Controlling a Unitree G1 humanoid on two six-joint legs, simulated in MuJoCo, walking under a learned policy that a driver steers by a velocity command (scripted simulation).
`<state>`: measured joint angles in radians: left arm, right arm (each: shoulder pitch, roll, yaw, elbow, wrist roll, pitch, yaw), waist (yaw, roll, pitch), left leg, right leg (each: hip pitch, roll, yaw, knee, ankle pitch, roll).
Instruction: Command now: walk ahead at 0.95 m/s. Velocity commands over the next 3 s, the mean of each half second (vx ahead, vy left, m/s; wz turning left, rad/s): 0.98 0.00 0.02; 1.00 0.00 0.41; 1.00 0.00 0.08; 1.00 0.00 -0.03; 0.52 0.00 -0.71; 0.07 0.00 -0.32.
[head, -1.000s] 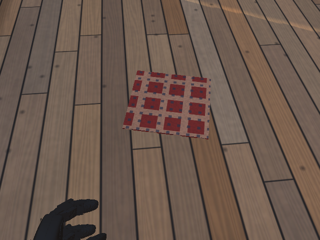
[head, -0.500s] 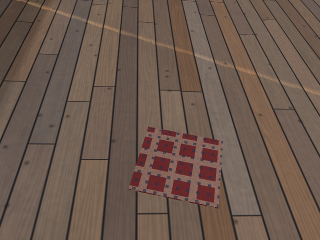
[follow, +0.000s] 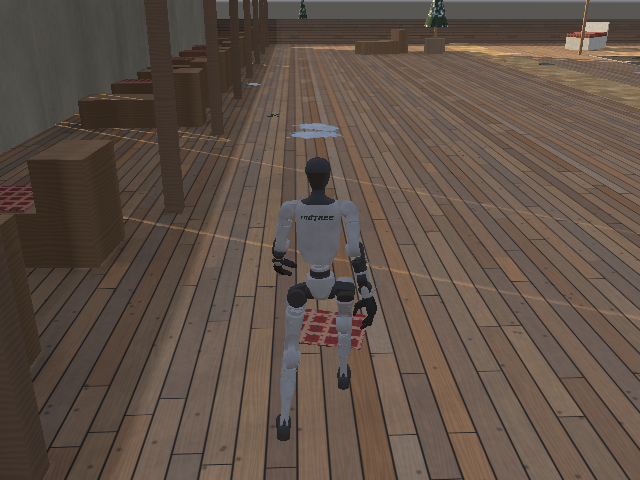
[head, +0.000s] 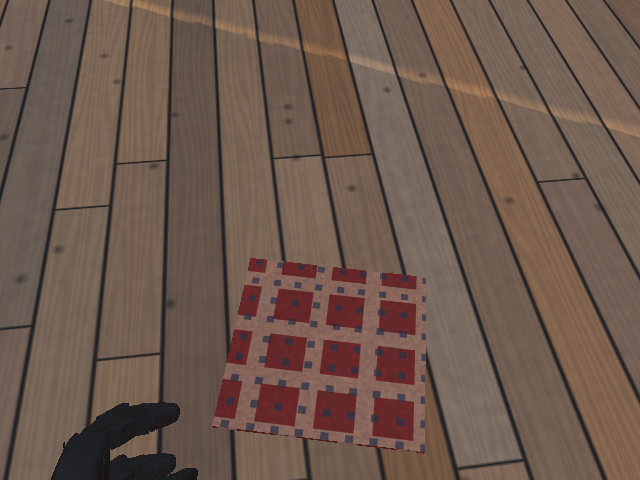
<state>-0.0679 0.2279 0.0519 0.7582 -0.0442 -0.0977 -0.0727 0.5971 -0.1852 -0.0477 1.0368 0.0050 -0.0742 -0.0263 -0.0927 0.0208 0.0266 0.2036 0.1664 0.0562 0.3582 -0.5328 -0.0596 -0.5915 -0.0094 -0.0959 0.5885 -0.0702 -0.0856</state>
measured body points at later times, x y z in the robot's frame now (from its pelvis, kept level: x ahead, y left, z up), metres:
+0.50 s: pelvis +0.44 -0.01 -0.01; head +0.47 +0.00 +0.44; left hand +0.35 +0.25 -0.15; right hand +0.70 -0.22 -0.07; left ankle +0.64 +0.08 -0.71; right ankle +0.15 -0.13 -0.69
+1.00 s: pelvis +0.92 +0.00 +0.01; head +0.94 +0.00 +0.45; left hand +1.11 +0.28 -0.04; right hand +0.96 -0.27 -0.13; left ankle +0.65 +0.08 -0.67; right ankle +1.09 -0.08 -0.70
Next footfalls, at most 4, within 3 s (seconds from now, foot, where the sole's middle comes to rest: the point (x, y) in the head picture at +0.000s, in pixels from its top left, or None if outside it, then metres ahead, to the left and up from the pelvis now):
0.50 left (258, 367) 0.68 0.09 -0.74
0.98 right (313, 207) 1.13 -0.07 -0.74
1.46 left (186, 110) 1.53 0.27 -0.74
1.96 right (216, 11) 2.05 0.19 -0.74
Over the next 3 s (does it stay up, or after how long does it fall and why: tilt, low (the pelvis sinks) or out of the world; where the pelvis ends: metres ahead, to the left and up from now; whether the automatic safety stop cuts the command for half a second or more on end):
stays up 2.23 0.30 0.04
